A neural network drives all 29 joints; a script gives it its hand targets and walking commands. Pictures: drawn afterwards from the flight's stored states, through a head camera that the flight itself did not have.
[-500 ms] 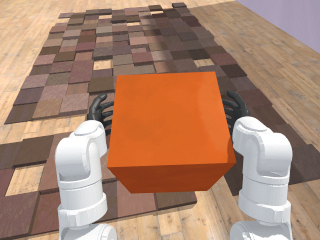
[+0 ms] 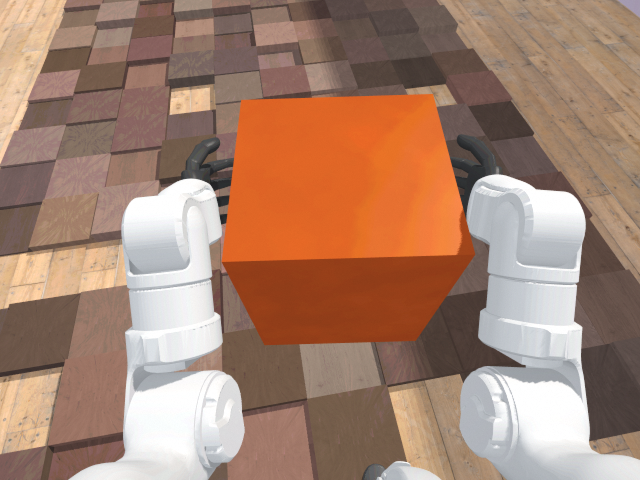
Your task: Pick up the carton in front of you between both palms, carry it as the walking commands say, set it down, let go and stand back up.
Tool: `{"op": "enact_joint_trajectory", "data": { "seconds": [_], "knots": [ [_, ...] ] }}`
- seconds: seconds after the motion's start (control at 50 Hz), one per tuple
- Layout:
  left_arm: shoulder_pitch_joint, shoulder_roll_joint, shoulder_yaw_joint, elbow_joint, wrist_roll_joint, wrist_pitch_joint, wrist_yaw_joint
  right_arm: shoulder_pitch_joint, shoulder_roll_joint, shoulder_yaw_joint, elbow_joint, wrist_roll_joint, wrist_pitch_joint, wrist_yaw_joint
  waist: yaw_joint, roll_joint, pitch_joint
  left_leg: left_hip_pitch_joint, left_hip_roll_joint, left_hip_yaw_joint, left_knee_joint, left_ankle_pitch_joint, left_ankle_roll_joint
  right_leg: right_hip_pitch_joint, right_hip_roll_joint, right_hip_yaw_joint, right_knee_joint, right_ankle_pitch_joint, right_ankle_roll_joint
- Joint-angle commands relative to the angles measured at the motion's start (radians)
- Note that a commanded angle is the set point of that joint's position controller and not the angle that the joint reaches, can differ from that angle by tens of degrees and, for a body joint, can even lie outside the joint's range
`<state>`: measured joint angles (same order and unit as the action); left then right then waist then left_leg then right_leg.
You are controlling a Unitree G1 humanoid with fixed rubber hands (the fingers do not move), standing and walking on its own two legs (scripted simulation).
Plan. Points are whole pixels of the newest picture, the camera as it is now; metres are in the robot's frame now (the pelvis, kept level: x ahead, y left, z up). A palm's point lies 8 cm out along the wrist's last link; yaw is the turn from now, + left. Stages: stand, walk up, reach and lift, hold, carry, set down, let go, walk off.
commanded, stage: carry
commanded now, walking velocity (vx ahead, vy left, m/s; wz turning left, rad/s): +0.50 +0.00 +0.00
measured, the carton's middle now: (338, 234) +0.40 +0.00 +0.07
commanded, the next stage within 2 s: none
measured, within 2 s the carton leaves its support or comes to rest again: neither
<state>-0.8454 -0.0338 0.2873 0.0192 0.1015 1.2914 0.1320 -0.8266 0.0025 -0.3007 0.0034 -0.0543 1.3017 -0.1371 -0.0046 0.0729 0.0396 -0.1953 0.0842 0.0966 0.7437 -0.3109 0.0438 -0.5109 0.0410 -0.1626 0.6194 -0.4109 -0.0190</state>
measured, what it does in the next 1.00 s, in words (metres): walks ahead: left foot, then right foot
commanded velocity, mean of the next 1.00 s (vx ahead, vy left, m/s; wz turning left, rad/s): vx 0.50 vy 0.00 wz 0.00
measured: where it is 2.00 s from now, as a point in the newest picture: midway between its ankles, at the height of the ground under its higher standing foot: (325, 162)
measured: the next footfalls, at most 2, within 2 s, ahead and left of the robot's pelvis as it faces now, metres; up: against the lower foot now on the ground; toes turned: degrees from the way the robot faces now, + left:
left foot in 0.26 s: +0.32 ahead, +0.09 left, +0.05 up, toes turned -1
right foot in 0.60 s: +0.56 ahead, -0.07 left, +0.02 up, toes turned -6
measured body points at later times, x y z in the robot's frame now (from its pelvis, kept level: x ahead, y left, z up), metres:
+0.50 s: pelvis +0.35 +0.02 +0.05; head +0.41 +0.01 +0.49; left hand +0.75 +0.10 +0.18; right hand +0.70 -0.19 +0.17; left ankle +0.28 +0.09 -0.70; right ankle +0.39 -0.08 -0.66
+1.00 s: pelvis +0.70 -0.01 +0.01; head +0.73 -0.03 +0.46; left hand +1.07 +0.15 +0.12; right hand +1.08 -0.16 +0.12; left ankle +0.85 +0.06 -0.70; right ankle +0.52 -0.06 -0.71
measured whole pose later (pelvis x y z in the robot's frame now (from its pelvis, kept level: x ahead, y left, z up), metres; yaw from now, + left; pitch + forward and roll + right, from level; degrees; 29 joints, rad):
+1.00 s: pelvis +0.70 -0.01 +0.01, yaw -2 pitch +5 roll +1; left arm -0.71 -0.01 0.25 0.20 0.06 1.20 0.11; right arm -0.73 0.03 -0.26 0.16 -0.12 1.25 -0.12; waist 0.07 0.02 -0.04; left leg -0.59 -0.02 0.15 0.51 0.01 0.06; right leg -0.02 0.05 -0.08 0.41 -0.50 -0.08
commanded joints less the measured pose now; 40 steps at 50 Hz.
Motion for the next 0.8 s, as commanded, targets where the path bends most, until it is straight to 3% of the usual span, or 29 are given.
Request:
{"op": "enact_joint_trajectory", "data": {
  "seconds": [0.0, 0.02, 0.04, 0.06, 0.1, 0.14, 0.18, 0.2, 0.22, 0.24, 0.26, 0.28, 0.3, 0.32, 0.34, 0.38, 0.42, 0.48, 0.52, 0.54, 0.56, 0.58, 0.6, 0.62, 0.64, 0.66, 0.68, 0.72, 0.78],
  "knots": [
    [-0.615, -1.023, -0.674, -0.073, -0.408, -0.016, -0.198, -0.806, 1.074, 0.693, -0.126, 0.442, -0.006, 0.253, 0.154, -0.339, -0.605, -0.633, -0.139, -0.103, 0.585, -0.213, -0.035, 1.165, -0.249, 0.323, -0.093, 1.104, -0.231],
    [-0.607, -1.023, -0.679, -0.116, -0.428, -0.016, -0.192, -0.729, 1.049, 0.662, -0.125, 0.411, -0.012, 0.240, 0.173, -0.297, -0.649, -0.786, -0.135, -0.198, 0.685, -0.296, -0.016, 1.280, -0.327, 0.421, -0.020, 1.174, -0.250],
    [-0.629, -1.023, -0.693, -0.183, -0.449, -0.023, -0.186, -0.689, 1.018, 0.641, -0.148, 0.386, -0.019, 0.225, 0.175, -0.214, -0.662, -0.839, -0.100, -0.257, 0.693, -0.273, 0.001, 1.257, -0.345, 0.479, -0.056, 0.941, -0.230],
    [-0.673, -1.035, -0.719, -0.258, -0.475, -0.030, -0.182, -0.680, 0.982, 0.623, -0.180, 0.353, -0.024, 0.212, 0.167, -0.119, -0.647, -0.826, -0.071, -0.248, 0.615, -0.261, 0.016, 1.181, -0.340, 0.486, -0.104, 0.708, -0.186],
    [-0.753, -1.027, -0.766, -0.389, -0.528, -0.036, -0.182, -0.623, 0.904, 0.593, -0.222, 0.276, -0.035, 0.187, 0.133, -0.070, -0.605, -0.723, -0.064, -0.147, 0.417, -0.237, -0.002, 1.033, -0.321, 0.416, -0.166, 0.523, -0.148],
    [-0.774, -1.000, -0.800, -0.429, -0.563, -0.032, -0.195, -0.575, 0.837, 0.583, -0.242, 0.215, -0.042, 0.169, 0.107, -0.103, -0.556, -0.504, -0.092, -0.054, 0.117, -0.172, -0.037, 0.790, -0.248, 0.299, -0.227, 0.385, -0.139],
    [-0.739, -0.974, -0.817, -0.389, -0.570, -0.027, -0.215, -0.568, 0.794, 0.591, -0.242, 0.190, -0.041, 0.161, 0.010, -0.226, -0.534, -0.103, -0.157, 0.098, -0.115, -0.004, -0.049, 0.524, -0.192, 0.172, -0.248, 0.432, -0.099],
    [-0.700, -0.969, -0.818, -0.344, -0.568, -0.018, -0.225, -0.525, 0.801, 0.618, -0.219, 0.200, -0.035, 0.165, -0.075, -0.237, -0.572, 0.123, -0.159, 0.125, -0.146, 0.137, -0.032, 0.437, -0.206, 0.111, -0.151, 0.592, -0.081],
    [-0.680, -0.958, -0.817, -0.309, -0.557, -0.011, -0.235, -0.499, 0.799, 0.640, -0.198, 0.216, -0.033, 0.173, -0.142, -0.177, -0.606, 0.302, -0.170, 0.139, -0.188, 0.128, -0.009, 0.372, -0.185, 0.056, 0.013, 0.698, -0.061],
    [-0.661, -0.936, -0.807, -0.274, -0.530, -0.008, -0.243, -0.494, 0.816, 0.674, -0.192, 0.247, -0.029, 0.187, -0.176, -0.077, -0.614, 0.468, -0.118, 0.069, -0.209, 0.091, -0.021, 0.239, -0.135, 0.080, 0.238, 0.414, -0.049],
    [-0.642, -0.937, -0.791, -0.232, -0.504, 0.005, -0.249, -0.511, 0.836, 0.692, -0.154, 0.272, -0.027, 0.201, -0.140, 0.218, -0.756, 0.711, 0.164, -0.415, -0.196, 0.159, 0.100, -0.018, -0.044, 0.144, 0.498, -0.167, 0.007],
    [-0.629, -0.909, -0.773, -0.208, -0.482, 0.017, -0.251, -0.514, 0.877, 0.716, -0.132, 0.308, -0.022, 0.219, -0.114, 0.246, -0.743, 0.681, 0.226, -0.690, -0.323, 0.180, 0.218, -0.122, 0.019, 0.196, 0.643, -0.220, -0.001],
    [-0.627, -0.917, -0.751, -0.186, -0.457, 0.019, -0.248, -0.564, 0.917, 0.748, -0.154, 0.351, -0.013, 0.236, -0.101, 0.128, -0.623, 0.627, 0.227, -0.628, -0.316, 0.309, 0.241, -0.211, -0.003, 0.211, 0.709, -0.167, -0.011],
    [-0.589, -0.922, -0.720, -0.158, -0.424, 0.022, -0.243, -0.589, 0.975, 0.773, -0.156, 0.393, -0.008, 0.252, -0.107, 0.028, -0.547, 0.575, 0.211, -0.547, -0.285, 0.502, 0.224, -0.266, -0.021, 0.202, 0.685, -0.104, -0.010],
    [-0.541, -0.929, -0.704, -0.134, -0.398, 0.025, -0.241, -0.596, 1.015, 0.788, -0.170, 0.416, -0.007, 0.261, -0.109, -0.018, -0.490, 0.513, 0.169, -0.474, -0.290, 0.669, 0.186, -0.254, -0.028, 0.170, 0.597, -0.055, -0.006],
    [-0.470, -0.945, -0.658, -0.094, -0.343, 0.021, -0.233, -0.647, 1.081, 0.802, -0.180, 0.468, -0.005, 0.274, -0.090, -0.005, -0.518, 0.545, 0.174, -0.428, -0.301, 0.696, 0.174, -0.256, -0.047, 0.168, 0.399, -0.063, 0.005],
    [-0.414, -0.946, -0.631, -0.071, -0.293, 0.006, -0.217, -0.662, 1.121, 0.808, -0.200, 0.498, -0.008, 0.286, -0.101, -0.025, -0.508, 0.504, 0.142, -0.377, -0.323, 0.681, 0.175, -0.193, -0.007, 0.115, 0.188, -0.058, 0.024],
    [-0.388, -0.932, -0.624, -0.072, -0.252, -0.014, -0.196, -0.651, 1.124, 0.803, -0.190, 0.520, -0.018, 0.298, -0.101, 0.057, -0.477, 0.338, 0.075, -0.246, -0.315, 0.676, 0.124, 0.034, 0.025, 0.069, -0.082, 0.257, 0.018],
    [-0.397, -0.904, -0.627, -0.103, -0.239, -0.023, -0.185, -0.634, 1.103, 0.803, -0.167, 0.526, -0.028, 0.303, -0.034, 0.088, -0.487, 0.198, 0.041, -0.153, -0.248, 0.766, 0.075, 0.285, 0.019, 0.054, -0.200, 0.474, -0.006],
    [-0.420, -0.889, -0.636, -0.125, -0.249, -0.023, -0.185, -0.633, 1.095, 0.810, -0.152, 0.525, -0.033, 0.300, 0.029, 0.077, -0.519, 0.125, 0.030, -0.111, -0.117, 0.793, 0.059, 0.446, -0.010, 0.052, -0.236, 0.574, -0.024],
    [-0.436, -0.868, -0.644, -0.137, -0.271, -0.020, -0.191, -0.628, 1.075, 0.815, -0.137, 0.521, -0.036, 0.295, 0.086, 0.015, -0.527, 0.024, -0.010, -0.078, 0.038, 0.693, 0.049, 0.581, -0.026, 0.024, -0.261, 0.601, -0.024],
    [-0.441, -0.852, -0.652, -0.131, -0.289, -0.013, -0.202, -0.642, 1.038, 0.809, -0.126, 0.509, -0.034, 0.289, 0.115, -0.134, -0.491, -0.185, -0.078, -0.072, 0.214, 0.191, 0.042, 0.710, -0.089, 0.078, -0.240, 0.577, -0.028],
    [-0.435, -0.833, -0.648, -0.083, -0.308, 0.001, -0.213, -0.636, 0.994, 0.785, -0.077, 0.489, -0.021, 0.279, 0.093, -0.229, -0.490, -0.403, -0.144, -0.091, 0.368, -0.195, 0.034, 0.848, -0.218, 0.263, -0.079, 0.794, -0.062],
    [-0.455, -0.799, -0.641, -0.032, -0.332, 0.017, -0.219, -0.607, 0.946, 0.748, -0.021, 0.462, -0.002, 0.264, 0.033, -0.291, -0.492, -0.470, -0.127, -0.125, 0.452, -0.262, 0.026, 0.860, -0.326, 0.430, -0.065, 0.949, -0.121],
    [-0.512, -0.795, -0.654, -0.027, -0.365, 0.023, -0.227, -0.619, 0.936, 0.720, -0.016, 0.447, 0.015, 0.248, 0.068, -0.359, -0.548, -0.576, -0.128, -0.110, 0.594, -0.242, 0.013, 0.879, -0.417, 0.629, -0.168, 0.541, -0.264],
    [-0.557, -0.852, -0.669, -0.042, -0.420, 0.028, -0.238, -0.659, 0.923, 0.699, -0.031, 0.428, 0.023, 0.234, 0.062, -0.264, -0.522, -0.609, -0.083, -0.119, 0.602, -0.185, 0.008, 0.788, -0.388, 0.656, -0.231, 0.304, -0.269],
    [-0.636, -0.887, -0.673, -0.066, -0.471, 0.033, -0.250, -0.685, 0.931, 0.676, -0.022, 0.411, 0.027, 0.221, 0.055, -0.157, -0.470, -0.595, -0.076, -0.122, 0.571, -0.122, 0.001, 0.695, -0.349, 0.607, -0.261, 0.331, -0.240],
    [-0.744, -0.961, -0.687, -0.068, -0.539, 0.038, -0.262, -0.669, 0.947, 0.632, 0.017, 0.373, 0.027, 0.199, 0.053, -0.108, -0.449, -0.578, -0.045, -0.109, 0.484, -0.090, -0.017, 0.634, -0.344, 0.535, -0.254, 0.538, -0.217],
    [-0.734, -1.047, -0.655, 0.023, -0.567, 0.021, -0.279, -0.580, 0.976, 0.570, 0.132, 0.304, 0.008, 0.186, 0.069, -0.141, -0.451, -0.595, -0.062, -0.055, 0.333, -0.016, -0.031, 0.669, -0.274, 0.400, -0.252, 0.689, -0.163]
  ]
}}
